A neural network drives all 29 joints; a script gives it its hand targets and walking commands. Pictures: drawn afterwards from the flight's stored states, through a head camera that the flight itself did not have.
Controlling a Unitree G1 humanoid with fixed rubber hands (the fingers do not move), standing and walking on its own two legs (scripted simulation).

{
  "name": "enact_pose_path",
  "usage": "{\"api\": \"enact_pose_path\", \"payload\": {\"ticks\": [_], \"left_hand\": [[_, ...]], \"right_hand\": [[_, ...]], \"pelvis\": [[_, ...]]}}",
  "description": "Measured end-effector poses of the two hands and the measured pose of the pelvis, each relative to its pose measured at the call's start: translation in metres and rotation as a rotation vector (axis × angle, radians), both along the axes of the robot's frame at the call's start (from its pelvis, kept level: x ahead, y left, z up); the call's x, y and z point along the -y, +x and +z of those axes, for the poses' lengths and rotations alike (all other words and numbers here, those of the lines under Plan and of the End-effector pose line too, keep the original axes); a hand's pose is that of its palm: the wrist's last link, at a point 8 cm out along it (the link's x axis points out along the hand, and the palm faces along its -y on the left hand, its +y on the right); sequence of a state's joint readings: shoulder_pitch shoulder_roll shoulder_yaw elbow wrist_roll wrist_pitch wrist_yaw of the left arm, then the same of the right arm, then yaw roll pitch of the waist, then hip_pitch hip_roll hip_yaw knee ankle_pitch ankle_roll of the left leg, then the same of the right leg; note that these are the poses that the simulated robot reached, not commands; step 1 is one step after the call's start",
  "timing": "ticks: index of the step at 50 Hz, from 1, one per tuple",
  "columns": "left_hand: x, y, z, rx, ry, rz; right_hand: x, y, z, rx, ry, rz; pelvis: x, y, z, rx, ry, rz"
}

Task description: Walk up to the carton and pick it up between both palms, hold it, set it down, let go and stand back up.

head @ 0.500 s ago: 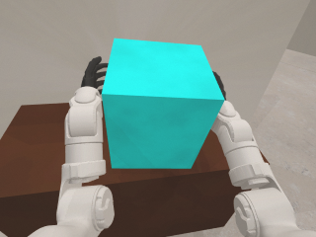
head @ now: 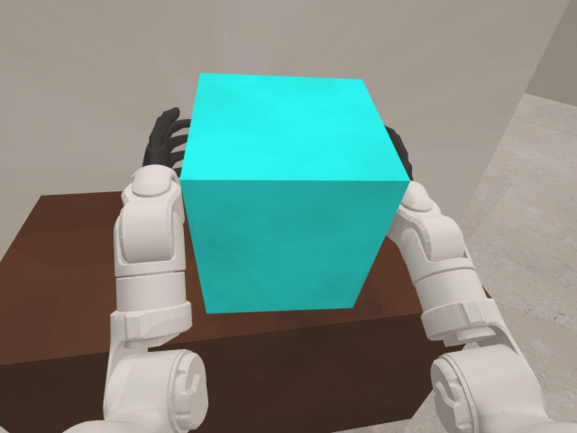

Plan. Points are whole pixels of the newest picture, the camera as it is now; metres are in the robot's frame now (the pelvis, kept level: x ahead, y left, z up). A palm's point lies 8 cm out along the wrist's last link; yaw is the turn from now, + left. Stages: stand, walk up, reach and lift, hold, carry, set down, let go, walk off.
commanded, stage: hold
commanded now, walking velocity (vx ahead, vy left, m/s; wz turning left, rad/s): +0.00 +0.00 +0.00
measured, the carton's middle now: (282, 199) +0.36 +0.01 +0.19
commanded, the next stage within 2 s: none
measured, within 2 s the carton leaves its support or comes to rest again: neither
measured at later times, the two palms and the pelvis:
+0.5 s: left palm (162, 170) +0.35 +0.16 +0.24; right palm (398, 186) +0.35 -0.14 +0.22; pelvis -0.01 +0.00 +0.00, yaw +0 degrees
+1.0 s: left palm (166, 170) +0.36 +0.16 +0.23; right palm (395, 185) +0.36 -0.14 +0.21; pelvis +0.00 +0.00 +0.00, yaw +0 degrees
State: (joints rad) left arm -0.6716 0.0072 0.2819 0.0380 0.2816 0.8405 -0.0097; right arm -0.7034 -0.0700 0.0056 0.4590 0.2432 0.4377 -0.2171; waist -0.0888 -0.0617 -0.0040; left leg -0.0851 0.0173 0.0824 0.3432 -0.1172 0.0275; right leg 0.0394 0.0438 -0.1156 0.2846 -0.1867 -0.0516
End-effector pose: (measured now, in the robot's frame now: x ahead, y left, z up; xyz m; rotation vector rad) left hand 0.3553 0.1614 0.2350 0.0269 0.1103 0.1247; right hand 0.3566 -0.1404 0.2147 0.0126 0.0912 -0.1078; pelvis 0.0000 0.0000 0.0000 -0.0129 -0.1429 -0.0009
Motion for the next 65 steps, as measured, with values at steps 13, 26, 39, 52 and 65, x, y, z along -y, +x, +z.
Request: {"api": "enact_pose_path", "payload": {"ticks": [13,26,39,52,65], "left_hand": [[0.006,-0.006,0.000,-0.011,-0.006,-0.013],[0.002,-0.003,0.002,-0.025,-0.008,-0.010],[0.004,0.008,-0.003,-0.015,-0.003,-0.023],[0.003,0.008,-0.002,-0.007,0.008,-0.016],[0.004,0.000,0.000,-0.004,-0.001,-0.007]], "right_hand": [[0.005,-0.010,-0.002,-0.011,0.001,-0.013],[0.002,-0.007,0.000,-0.024,0.004,-0.012],[0.003,0.001,-0.005,-0.013,0.002,-0.021],[0.003,0.003,-0.004,-0.005,0.005,-0.016],[0.004,-0.002,0.000,-0.001,-0.004,-0.006]], "pelvis": [[0.002,-0.008,0.000,0.007,0.001,-0.006],[0.003,-0.013,0.000,-0.001,0.003,-0.002],[0.000,-0.004,0.000,-0.008,0.001,-0.003],[-0.003,0.003,0.000,-0.009,0.000,-0.004],[0.000,0.000,0.000,-0.001,0.000,-0.008]]}}
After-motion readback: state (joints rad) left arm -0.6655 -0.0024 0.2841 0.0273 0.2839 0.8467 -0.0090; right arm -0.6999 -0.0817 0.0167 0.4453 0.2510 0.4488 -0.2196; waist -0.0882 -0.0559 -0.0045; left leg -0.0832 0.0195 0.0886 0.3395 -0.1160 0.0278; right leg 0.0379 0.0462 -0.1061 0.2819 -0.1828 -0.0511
